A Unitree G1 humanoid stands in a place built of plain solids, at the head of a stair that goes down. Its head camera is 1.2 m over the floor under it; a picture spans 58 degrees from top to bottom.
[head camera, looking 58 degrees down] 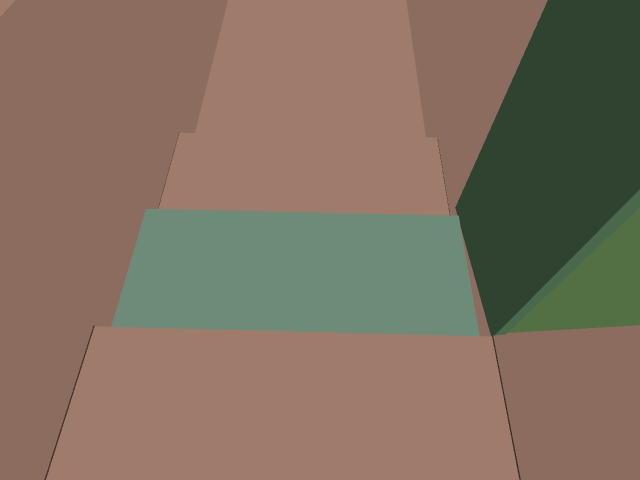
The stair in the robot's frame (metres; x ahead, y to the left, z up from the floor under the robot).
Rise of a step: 0.10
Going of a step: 0.49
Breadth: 1.15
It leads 2 degrees to the right of straight ahead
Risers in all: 3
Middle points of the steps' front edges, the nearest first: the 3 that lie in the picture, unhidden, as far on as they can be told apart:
0.44 0.08 0.00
0.93 0.07 -0.09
1.42 0.05 -0.19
